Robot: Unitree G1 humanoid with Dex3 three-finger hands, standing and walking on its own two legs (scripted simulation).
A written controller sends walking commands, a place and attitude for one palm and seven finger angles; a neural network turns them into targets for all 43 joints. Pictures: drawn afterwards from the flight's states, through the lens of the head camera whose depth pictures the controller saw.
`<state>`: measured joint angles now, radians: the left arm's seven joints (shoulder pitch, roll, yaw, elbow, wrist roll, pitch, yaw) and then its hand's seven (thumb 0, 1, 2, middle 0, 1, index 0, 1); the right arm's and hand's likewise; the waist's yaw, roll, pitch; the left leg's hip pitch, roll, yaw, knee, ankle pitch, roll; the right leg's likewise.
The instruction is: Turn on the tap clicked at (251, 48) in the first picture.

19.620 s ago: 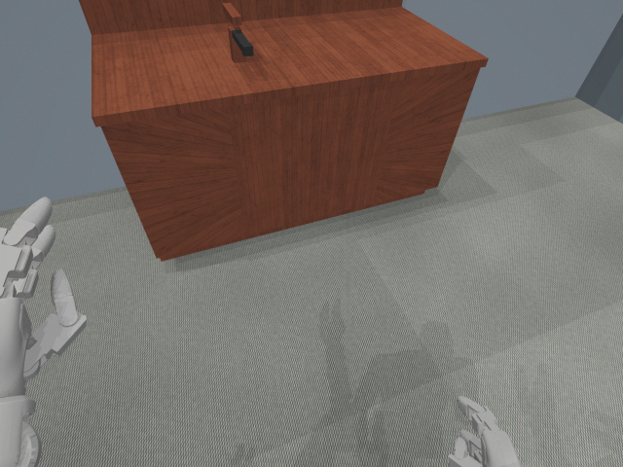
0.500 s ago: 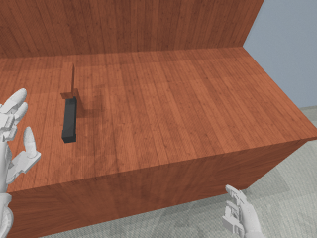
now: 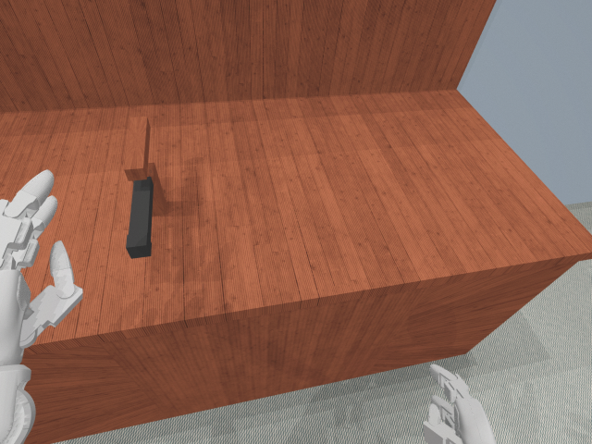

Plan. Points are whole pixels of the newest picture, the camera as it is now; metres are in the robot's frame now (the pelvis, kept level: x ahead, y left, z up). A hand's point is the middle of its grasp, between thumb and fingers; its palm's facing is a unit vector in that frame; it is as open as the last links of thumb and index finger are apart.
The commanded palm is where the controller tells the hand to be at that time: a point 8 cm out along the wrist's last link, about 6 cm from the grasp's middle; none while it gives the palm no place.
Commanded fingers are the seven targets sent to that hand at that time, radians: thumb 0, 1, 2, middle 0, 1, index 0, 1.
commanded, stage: come to a stop and stand still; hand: left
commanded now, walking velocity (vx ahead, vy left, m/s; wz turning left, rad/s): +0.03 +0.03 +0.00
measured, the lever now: (139, 245) +0.36 +0.27 +0.03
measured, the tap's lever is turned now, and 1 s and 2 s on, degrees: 0 0 0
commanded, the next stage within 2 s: look again from close up in 0.96 s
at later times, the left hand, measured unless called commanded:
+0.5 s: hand (91, 301) +0.22 +0.24 +0.13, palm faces +0.34 -0.85 -0.39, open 7.5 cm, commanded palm +0.16 +0.26 +0.17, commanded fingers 0.00 0.90 0.90 -0.20 -0.30 -0.20 -0.30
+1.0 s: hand (80, 273) +0.23 +0.25 +0.16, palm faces +0.35 -0.87 -0.35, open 7.5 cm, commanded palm +0.18 +0.28 +0.17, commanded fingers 0.00 0.90 0.90 -0.20 -0.30 -0.20 -0.30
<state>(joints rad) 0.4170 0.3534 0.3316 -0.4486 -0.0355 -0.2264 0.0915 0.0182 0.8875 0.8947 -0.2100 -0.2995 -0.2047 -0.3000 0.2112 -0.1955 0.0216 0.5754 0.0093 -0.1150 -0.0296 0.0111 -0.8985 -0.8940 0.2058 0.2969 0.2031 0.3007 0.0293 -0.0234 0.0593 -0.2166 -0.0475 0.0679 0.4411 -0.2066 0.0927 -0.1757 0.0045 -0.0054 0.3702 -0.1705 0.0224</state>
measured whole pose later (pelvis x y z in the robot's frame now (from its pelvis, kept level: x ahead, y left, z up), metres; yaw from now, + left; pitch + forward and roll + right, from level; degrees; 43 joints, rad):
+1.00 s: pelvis +0.01 +0.00 +0.00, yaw -1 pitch -1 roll -2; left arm 0.39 0.37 0.34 -0.48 -0.04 -0.23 0.07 0.02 0.89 0.89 -0.21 -0.30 -0.21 -0.30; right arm 0.19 -0.18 0.05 0.56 0.01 -0.12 -0.02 0.01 -0.90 -0.89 0.21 0.30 0.20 0.30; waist 0.05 -0.04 0.07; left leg -0.21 -0.05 0.08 0.46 -0.24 0.10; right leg -0.19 0.00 0.01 0.41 -0.21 0.02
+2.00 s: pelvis -0.01 -0.02 -0.01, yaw +2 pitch +1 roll -1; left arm 0.45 0.47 0.38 -0.40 -0.09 -0.30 0.07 0.02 0.88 0.89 -0.22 -0.30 -0.21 -0.30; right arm 0.26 -0.25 0.01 0.63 0.01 -0.16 0.02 0.01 -0.90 -0.89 0.20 0.30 0.20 0.30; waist 0.04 -0.04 0.09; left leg -0.32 -0.05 0.03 0.51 -0.21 0.06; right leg -0.30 0.01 -0.03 0.50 -0.23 -0.01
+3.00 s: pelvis -0.01 -0.02 +0.00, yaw +0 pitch -1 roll -1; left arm 0.45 0.36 0.34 -0.43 -0.06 -0.21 0.08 0.02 0.89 0.89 -0.21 -0.30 -0.21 -0.30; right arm 0.21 -0.22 0.04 0.56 0.02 -0.12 -0.03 0.01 -0.90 -0.89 0.20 0.30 0.20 0.30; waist 0.02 0.00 0.04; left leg -0.24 -0.04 0.07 0.44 -0.19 0.07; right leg -0.21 0.03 0.01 0.40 -0.18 0.00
